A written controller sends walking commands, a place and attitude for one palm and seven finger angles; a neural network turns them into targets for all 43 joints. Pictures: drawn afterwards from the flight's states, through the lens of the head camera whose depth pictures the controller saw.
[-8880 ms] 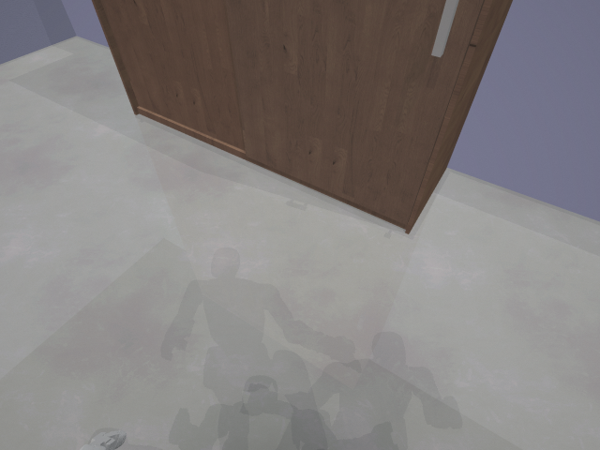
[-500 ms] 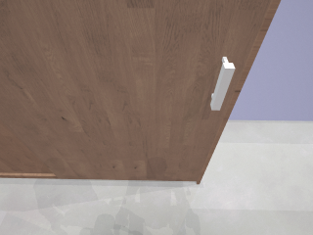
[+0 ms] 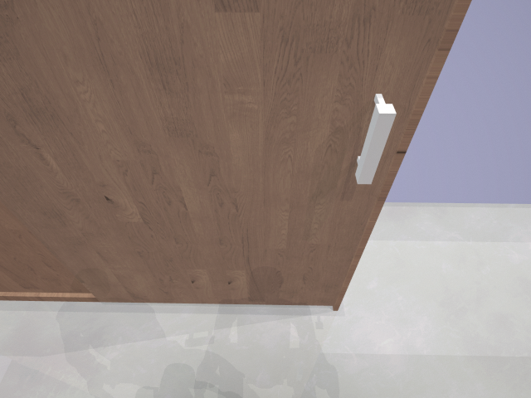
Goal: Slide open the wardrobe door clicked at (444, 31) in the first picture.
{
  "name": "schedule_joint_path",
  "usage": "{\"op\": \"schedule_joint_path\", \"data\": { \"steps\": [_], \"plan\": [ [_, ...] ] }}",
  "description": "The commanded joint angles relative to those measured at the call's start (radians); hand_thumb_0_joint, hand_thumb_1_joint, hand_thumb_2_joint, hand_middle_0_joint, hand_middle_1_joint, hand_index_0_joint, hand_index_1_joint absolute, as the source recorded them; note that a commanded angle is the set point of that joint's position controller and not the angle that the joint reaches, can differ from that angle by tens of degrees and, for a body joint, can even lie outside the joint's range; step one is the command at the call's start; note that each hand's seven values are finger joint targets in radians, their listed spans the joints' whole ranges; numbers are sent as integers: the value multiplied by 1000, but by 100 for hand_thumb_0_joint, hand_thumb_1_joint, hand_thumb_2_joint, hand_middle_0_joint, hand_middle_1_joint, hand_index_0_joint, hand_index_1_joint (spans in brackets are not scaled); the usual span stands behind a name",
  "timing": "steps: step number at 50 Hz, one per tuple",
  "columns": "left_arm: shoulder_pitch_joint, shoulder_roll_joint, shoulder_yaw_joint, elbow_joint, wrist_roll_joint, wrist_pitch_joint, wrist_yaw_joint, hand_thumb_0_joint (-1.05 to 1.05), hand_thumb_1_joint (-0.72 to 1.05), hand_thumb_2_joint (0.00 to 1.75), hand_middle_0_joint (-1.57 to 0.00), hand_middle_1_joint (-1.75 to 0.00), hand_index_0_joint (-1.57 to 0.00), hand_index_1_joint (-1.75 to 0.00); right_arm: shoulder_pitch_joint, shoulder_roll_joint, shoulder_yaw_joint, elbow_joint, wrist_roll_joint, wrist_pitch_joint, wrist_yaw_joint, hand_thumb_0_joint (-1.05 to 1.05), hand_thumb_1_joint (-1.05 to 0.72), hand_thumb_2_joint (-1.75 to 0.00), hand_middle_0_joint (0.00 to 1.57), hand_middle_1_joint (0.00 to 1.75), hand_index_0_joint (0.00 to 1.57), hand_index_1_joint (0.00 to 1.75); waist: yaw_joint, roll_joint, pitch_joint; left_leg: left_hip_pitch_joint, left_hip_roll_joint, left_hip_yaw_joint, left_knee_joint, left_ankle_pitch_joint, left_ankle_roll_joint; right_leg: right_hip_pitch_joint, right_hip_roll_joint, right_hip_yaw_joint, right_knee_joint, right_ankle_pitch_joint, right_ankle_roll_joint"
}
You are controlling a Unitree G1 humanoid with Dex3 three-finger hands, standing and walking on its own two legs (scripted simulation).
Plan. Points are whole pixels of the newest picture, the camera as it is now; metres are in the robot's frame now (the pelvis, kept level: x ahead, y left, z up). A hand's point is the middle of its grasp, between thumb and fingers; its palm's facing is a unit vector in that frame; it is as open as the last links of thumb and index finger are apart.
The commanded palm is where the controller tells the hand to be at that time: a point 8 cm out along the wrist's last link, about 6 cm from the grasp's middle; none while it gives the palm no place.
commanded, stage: raise the hand with hooked fingers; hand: right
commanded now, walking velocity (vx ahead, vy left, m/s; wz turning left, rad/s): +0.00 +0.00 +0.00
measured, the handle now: (370, 140) +0.53 -0.16 +0.10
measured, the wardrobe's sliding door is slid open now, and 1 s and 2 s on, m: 0.00 0.00 0.00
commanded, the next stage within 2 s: none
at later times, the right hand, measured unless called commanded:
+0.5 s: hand (407, 392) +0.15 -0.18 -0.04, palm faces +0.03 +1.00 +0.02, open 8.5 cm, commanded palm +0.13 -0.25 -0.02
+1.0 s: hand (461, 345) +0.20 -0.24 +0.03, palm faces +0.04 +1.00 -0.07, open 11.6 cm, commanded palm +0.17 -0.29 +0.04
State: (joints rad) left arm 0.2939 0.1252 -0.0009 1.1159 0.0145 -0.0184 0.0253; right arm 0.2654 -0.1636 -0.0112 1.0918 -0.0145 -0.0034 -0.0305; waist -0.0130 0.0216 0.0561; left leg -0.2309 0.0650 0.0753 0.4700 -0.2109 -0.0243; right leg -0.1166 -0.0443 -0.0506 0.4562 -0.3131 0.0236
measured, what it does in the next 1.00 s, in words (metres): stands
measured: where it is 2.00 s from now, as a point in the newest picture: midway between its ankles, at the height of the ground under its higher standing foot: outside the picture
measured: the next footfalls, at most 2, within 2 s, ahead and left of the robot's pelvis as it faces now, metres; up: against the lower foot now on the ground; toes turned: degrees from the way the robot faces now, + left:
none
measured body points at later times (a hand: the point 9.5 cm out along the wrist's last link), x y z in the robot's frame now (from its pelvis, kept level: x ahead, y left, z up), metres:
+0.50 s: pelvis -0.03 +0.01 -0.06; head +0.01 -0.01 +0.39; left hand +0.20 +0.27 -0.07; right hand +0.15 -0.24 -0.03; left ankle +0.02 +0.14 -0.74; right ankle -0.04 -0.13 -0.74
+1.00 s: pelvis -0.02 -0.01 -0.04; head +0.02 -0.02 +0.40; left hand +0.14 +0.23 -0.12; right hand +0.19 -0.29 +0.04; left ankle +0.02 +0.14 -0.74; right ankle -0.04 -0.13 -0.74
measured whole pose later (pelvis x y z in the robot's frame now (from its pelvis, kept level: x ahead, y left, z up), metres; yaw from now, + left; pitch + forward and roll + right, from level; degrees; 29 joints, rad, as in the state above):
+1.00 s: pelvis -0.02 -0.01 -0.04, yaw -1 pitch +8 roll +2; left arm 0.31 0.24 -0.02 0.58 -0.04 -0.28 0.06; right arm 0.35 -0.30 -0.32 -0.03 0.34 -0.25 0.36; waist 0.00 -0.02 -0.08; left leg -0.62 0.08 0.09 0.84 -0.35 -0.03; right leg -0.55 -0.05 -0.01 0.91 -0.49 0.01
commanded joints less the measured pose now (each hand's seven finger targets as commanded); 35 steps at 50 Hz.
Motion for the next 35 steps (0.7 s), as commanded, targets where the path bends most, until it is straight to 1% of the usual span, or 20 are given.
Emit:
{"op": "schedule_joint_path", "data": {
  "steps": [1,3,4,5,6,7,8,9,10,11,13,15,16,17,19,21,25,29,31,35],
  "plan": [
    [74,104,15,-23,-1,-11,9,0,90,90,-20,-30,-20,-30,57,-91,-13,-31,-1,-17,-4,0,-90,-90,20,30,20,30,1,-35,22,77,55,-63,-70,107,49,-118,-60,51,-111,163,-36],
    [72,108,15,-24,-1,-11,9,0,90,90,-20,-30,-20,-30,57,-95,-13,-30,0,-18,-3,0,-90,-90,20,30,20,30,1,-32,9,82,57,-64,-66,117,49,-115,-59,51,-106,169,-35],
    [-23,152,29,-88,-12,-22,3,0,90,90,-20,-30,-20,-30,141,-121,-12,24,-3,-32,-45,0,-90,-90,20,30,20,30,-20,-58,-40,87,111,-117,5,558,50,-123,-72,12,90,323,-6],
    [-38,296,21,-432,-66,-191,41,0,90,90,-20,-30,-20,-30,-626,-306,-94,-1593,216,-251,-35,0,-88,-89,20,32,20,32,79,-287,-518,210,4,-42,45,401,56,103,36,28,-44,391,-28],
    [-122,194,-5,-369,-59,-268,82,0,90,90,-20,-30,-20,-30,-420,-387,-205,-1476,157,-222,-104,0,-85,-88,20,33,20,33,30,-343,-406,132,-41,-40,93,185,60,87,16,-15,-44,364,-25],
    [-91,153,18,-403,-61,-315,71,0,90,90,-20,-30,-20,-30,67,-35,2,-1186,142,-77,-107,0,-83,-87,21,34,21,34,26,-238,-277,40,-41,45,94,35,52,-53,-2,18,-60,383,-18],
    [-89,186,25,-357,-79,-333,69,0,90,90,-20,-30,-20,-30,93,51,42,-1114,184,-34,-101,0,-81,-86,21,36,21,36,42,-93,-150,-22,-38,51,68,29,34,-120,12,43,-32,267,-8],
    [-104,221,43,-413,-70,-352,67,0,90,90,-20,-30,-20,-30,12,16,28,-1195,188,-82,-83,0,-78,-85,21,37,21,37,62,-18,-53,-80,-33,47,47,-13,21,-189,22,63,0,153,-18],
    [-90,239,60,-434,-48,-364,63,0,90,90,-20,-30,-20,-30,23,-30,-32,-1161,177,-141,-65,0,-76,-84,21,39,21,39,74,94,-51,-142,-35,48,51,-98,17,-253,37,62,44,68,-23],
    [-95,236,70,-472,-42,-374,51,0,90,90,-20,-30,-20,-30,118,-31,-69,-1087,176,-202,-31,0,-74,-83,21,40,21,40,43,107,-23,-177,-31,43,66,-160,23,-313,49,51,82,31,-18],
    [-111,225,87,-529,-29,-374,23,0,90,90,-20,-30,-20,-30,310,25,-85,-933,205,-342,79,0,-69,-81,22,43,22,43,-7,261,-24,-256,-33,29,135,-277,21,-452,53,32,169,-45,-5],
    [-136,240,104,-594,-26,-357,-12,0,90,90,-20,-30,-20,-30,385,-10,-145,-919,246,-500,217,0,-64,-79,22,47,22,47,-30,233,-78,-261,-29,-5,207,-267,33,-540,65,10,260,-53,7],
    [-142,253,114,-629,-28,-343,-34,0,90,90,-20,-30,-20,-30,405,-69,-209,-888,253,-558,292,0,-62,-78,22,48,22,48,-44,106,-100,-246,-23,-26,245,-204,54,-530,72,1,300,-20,10],
    [-162,260,113,-672,-32,-334,-42,0,90,90,-20,-30,-20,-30,372,-115,-230,-931,258,-601,359,0,-60,-77,22,50,22,50,-37,67,-138,-243,-11,-41,266,-173,58,-551,79,-5,331,-17,4],
    [-180,253,115,-735,-51,-309,-28,0,90,90,-20,-30,-20,-30,364,-156,-291,-973,289,-574,401,0,-55,-75,22,53,22,53,-61,105,-212,-228,-6,-81,287,-160,46,-607,86,-21,366,-16,-18],
    [-176,246,106,-778,-53,-281,-11,0,90,90,-20,-30,-20,-30,267,-170,-306,-1124,334,-531,393,0,-50,-73,23,55,23,55,-58,7,-242,-242,-9,-97,287,-199,40,-595,89,-15,375,-29,-23],
    [-104,219,94,-782,-39,-277,11,0,90,90,-20,-30,-20,-30,97,-178,-283,-1410,304,-556,304,0,-41,-69,24,62,24,62,0,-108,-336,-281,-35,-57,370,-48,37,-523,60,19,411,60,-32],
    [-74,238,70,-732,-40,-293,27,0,90,90,-20,-30,-20,-30,-27,-156,-178,-1443,279,-579,334,0,-32,-65,24,68,24,68,79,-129,-296,-385,-51,-36,387,-79,36,-521,42,53,450,18,-36],
    [-75,254,60,-716,-48,-303,40,0,90,90,-20,-30,-20,-30,-46,-191,-188,-1378,290,-533,380,0,-27,-63,25,70,25,70,84,-108,-275,-376,-56,-39,368,-118,39,-536,40,65,443,-14,-39],
    [-111,253,56,-728,-63,-305,52,0,90,90,-20,-30,-20,-30,52,-265,-310,-1306,323,-375,422,0,-18,-59,25,76,25,76,20,-66,-363,-241,-41,-34,326,-109,32,-531,46,67,381,17,-35]
  ]
}}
